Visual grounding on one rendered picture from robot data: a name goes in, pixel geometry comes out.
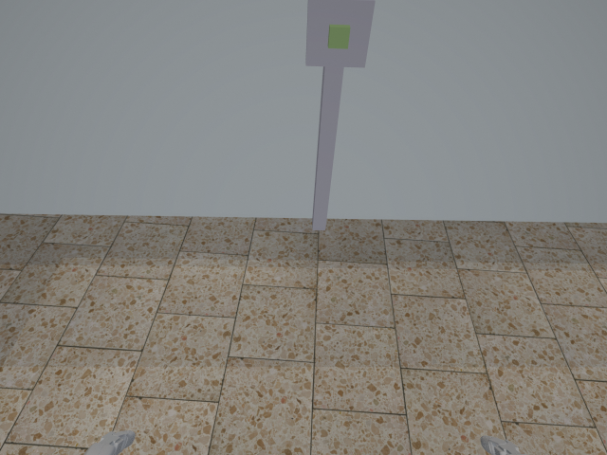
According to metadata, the button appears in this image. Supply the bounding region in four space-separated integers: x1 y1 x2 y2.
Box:
328 25 350 49

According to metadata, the left robot hand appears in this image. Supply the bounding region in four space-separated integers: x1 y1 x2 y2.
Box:
83 430 136 455

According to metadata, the right robot hand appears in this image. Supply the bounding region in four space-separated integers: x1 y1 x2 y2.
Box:
481 435 526 455

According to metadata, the panel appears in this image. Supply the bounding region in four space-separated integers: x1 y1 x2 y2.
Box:
305 0 376 230

